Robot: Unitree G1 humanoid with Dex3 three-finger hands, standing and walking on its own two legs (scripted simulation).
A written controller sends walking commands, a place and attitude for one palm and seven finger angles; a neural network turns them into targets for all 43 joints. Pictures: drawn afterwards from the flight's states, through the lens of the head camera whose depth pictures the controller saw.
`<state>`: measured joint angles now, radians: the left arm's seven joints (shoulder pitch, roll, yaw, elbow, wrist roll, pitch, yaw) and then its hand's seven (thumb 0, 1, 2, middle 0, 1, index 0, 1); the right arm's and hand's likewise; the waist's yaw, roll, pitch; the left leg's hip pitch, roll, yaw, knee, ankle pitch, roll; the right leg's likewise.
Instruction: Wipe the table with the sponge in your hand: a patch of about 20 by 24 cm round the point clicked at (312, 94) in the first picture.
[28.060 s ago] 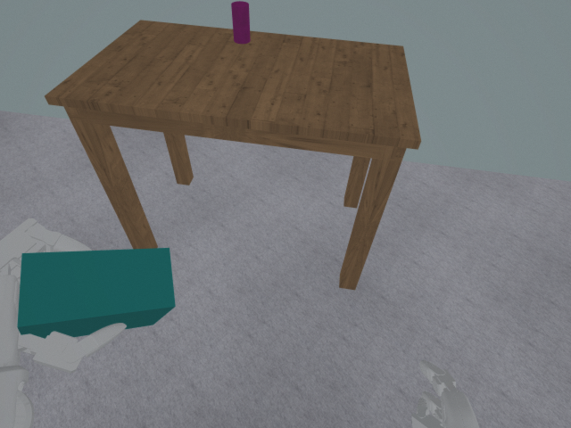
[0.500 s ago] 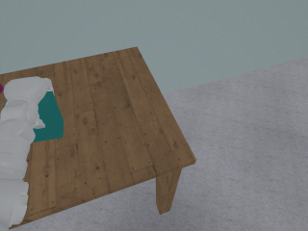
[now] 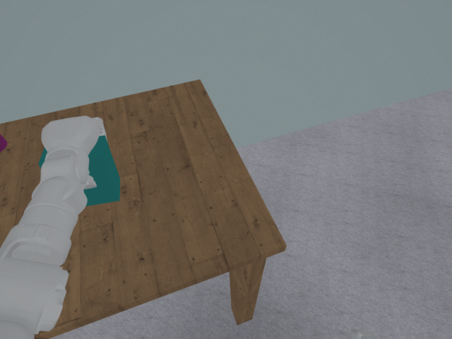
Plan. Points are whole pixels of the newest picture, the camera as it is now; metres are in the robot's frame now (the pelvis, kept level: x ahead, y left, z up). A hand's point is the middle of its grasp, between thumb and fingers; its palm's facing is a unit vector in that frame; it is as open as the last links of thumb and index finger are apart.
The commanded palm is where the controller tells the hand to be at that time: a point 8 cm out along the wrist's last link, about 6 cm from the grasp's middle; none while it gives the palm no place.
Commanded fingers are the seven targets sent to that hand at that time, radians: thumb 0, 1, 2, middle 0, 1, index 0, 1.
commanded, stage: slide across to the middle lane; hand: left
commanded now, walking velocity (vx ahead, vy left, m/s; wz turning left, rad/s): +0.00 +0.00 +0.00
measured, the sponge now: (88, 180) +0.40 +0.31 +0.03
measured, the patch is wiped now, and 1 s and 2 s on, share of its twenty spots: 0.50 0.55 0.70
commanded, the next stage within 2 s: wipe back along the middle lane in 0.10 s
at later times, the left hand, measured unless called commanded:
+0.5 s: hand (99, 164) +0.40 +0.26 +0.09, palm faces +0.00 -0.03 -1.00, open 10.3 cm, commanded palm +0.36 +0.25 +0.12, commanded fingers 0.00 0.10 1.30 -1.20 -1.60 -1.20 -1.60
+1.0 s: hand (101, 181) +0.36 +0.25 +0.09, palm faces +0.03 -0.03 -1.00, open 10.3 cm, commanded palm +0.31 +0.23 +0.11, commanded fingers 0.00 0.10 1.30 -1.20 -1.60 -1.20 -1.60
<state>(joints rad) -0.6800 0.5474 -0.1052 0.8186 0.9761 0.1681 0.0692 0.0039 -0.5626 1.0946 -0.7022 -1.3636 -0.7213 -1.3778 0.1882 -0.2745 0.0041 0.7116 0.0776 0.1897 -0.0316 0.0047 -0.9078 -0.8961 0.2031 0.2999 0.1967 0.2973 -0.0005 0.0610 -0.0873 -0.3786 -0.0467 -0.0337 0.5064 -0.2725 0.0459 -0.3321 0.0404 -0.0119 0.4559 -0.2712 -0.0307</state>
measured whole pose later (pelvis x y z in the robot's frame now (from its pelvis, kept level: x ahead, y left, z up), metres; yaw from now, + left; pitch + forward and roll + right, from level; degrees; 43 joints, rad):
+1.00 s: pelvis +0.00 -0.01 +0.00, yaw -1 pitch +5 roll +0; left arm -0.35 0.43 -0.17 0.36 0.95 0.41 0.09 0.00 -0.50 1.06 -0.65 -1.39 -0.67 -1.41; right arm 0.13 -0.29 0.03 0.64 0.09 0.21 0.00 0.01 -0.91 -0.90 0.20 0.30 0.19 0.30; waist 0.03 0.08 -0.10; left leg -0.29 -0.04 -0.02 0.50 -0.29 0.04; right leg -0.26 0.04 0.00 0.48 -0.29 -0.04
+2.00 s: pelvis -0.02 -0.02 +0.00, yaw -2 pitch +0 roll +1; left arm 0.03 0.37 -0.22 -0.10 0.96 0.54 0.10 0.00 -0.50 1.05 -0.64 -1.41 -0.69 -1.38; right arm 0.03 -0.27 0.05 0.62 0.09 0.18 0.02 0.01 -0.91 -0.90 0.20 0.30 0.19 0.30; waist 0.07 0.11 -0.06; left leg -0.21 -0.03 0.01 0.50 -0.28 0.02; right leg -0.22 0.06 0.03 0.53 -0.30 -0.06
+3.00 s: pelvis -0.03 -0.04 +0.00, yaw -2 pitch +0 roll +2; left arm -0.36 0.25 -0.37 0.28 0.97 0.64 0.09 -0.01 -0.56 1.06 -0.70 -1.36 -0.76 -1.32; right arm 0.00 -0.27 0.05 0.68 0.10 0.21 0.01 0.01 -0.91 -0.90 0.20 0.30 0.19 0.30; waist 0.06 0.08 -0.08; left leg -0.25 -0.02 -0.01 0.50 -0.26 -0.01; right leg -0.26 0.07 0.01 0.56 -0.30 -0.09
